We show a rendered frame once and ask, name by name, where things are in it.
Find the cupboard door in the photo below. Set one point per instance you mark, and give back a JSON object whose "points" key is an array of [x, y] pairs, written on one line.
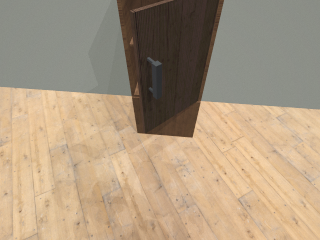
{"points": [[177, 33]]}

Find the handle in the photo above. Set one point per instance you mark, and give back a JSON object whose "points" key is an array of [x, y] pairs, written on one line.
{"points": [[156, 78]]}

